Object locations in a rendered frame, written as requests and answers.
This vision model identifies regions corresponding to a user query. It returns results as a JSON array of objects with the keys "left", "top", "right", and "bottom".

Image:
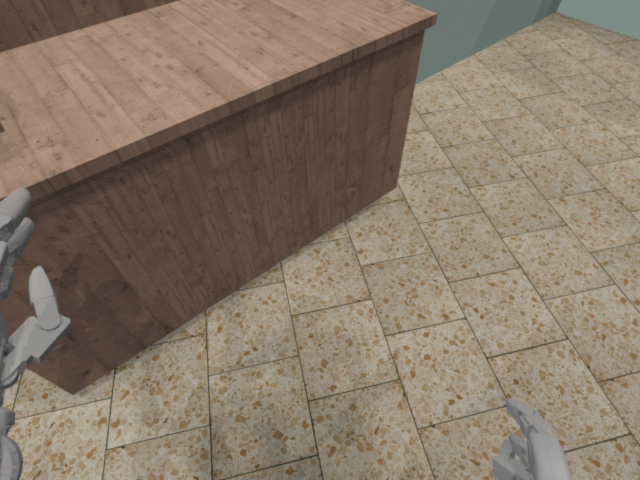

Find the robot right hand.
[{"left": 493, "top": 398, "right": 572, "bottom": 480}]

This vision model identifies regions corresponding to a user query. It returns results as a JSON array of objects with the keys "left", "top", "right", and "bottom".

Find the robot left hand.
[{"left": 0, "top": 187, "right": 70, "bottom": 407}]

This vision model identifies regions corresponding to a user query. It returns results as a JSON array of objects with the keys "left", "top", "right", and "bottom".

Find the counter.
[{"left": 0, "top": 0, "right": 437, "bottom": 395}]

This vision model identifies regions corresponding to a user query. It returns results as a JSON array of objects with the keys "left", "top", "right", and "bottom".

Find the left robot forearm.
[{"left": 0, "top": 407, "right": 23, "bottom": 480}]

